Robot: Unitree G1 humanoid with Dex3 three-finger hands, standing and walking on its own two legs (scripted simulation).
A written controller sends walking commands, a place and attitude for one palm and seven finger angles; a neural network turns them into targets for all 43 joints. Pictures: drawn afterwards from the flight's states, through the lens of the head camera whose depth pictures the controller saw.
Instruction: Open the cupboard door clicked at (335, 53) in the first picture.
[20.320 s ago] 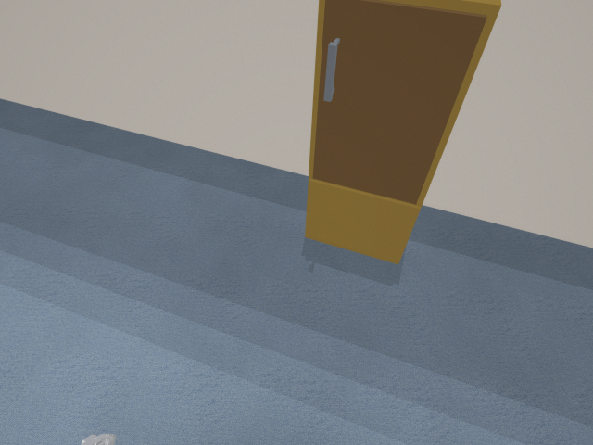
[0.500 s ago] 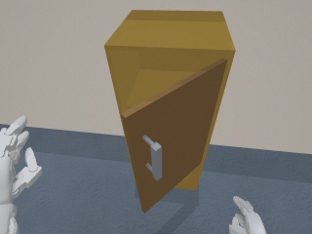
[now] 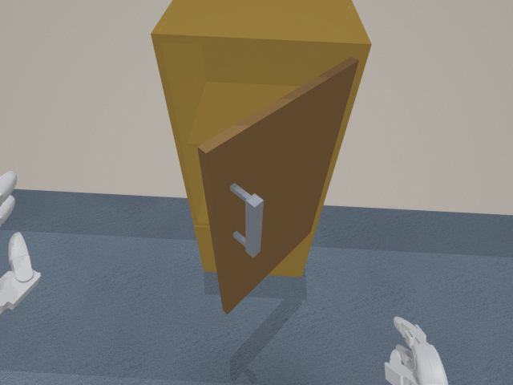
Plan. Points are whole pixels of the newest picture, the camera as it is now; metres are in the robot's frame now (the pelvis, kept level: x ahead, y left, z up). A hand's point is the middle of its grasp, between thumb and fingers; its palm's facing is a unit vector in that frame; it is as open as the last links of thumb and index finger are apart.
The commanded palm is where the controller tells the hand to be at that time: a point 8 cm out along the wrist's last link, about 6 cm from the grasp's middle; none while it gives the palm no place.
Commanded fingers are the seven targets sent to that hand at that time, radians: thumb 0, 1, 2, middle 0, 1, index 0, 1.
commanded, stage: step back with the hand held close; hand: left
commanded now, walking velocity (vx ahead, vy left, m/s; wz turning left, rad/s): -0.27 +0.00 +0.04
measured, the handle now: (245, 221) +0.37 +0.05 +0.03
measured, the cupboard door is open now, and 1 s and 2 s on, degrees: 49 49 49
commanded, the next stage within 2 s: stop stepping back and stand still in 0.62 s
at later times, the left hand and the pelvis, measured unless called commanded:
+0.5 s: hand out of the picture +0.11 +0.29 +0.17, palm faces +0.49 -0.75 -0.45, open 7.4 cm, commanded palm +0.04 +0.33 +0.18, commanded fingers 0.00 0.90 0.90 -0.20 -0.30 -0.20 -0.30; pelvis -0.08 +0.02 -0.02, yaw +4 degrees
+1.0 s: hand out of the picture +0.04 +0.26 +0.17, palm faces +0.34 -0.84 -0.43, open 7.4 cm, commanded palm -0.04 +0.30 +0.18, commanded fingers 0.00 0.90 0.90 -0.20 -0.30 -0.20 -0.30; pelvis -0.19 +0.01 +0.00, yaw -3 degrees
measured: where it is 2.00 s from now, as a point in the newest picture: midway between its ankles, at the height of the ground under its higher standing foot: outside the picture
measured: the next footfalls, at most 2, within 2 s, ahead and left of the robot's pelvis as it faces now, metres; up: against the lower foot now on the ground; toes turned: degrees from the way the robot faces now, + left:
right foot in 0.74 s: -0.23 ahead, -0.13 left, +0.00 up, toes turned -3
right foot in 1.02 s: -0.20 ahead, -0.06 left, +0.00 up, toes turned -6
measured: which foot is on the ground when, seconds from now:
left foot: down 0.00-1.00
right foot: down 0.00-0.40, up 0.42-0.72, down 0.74-0.86, up 0.88-1.00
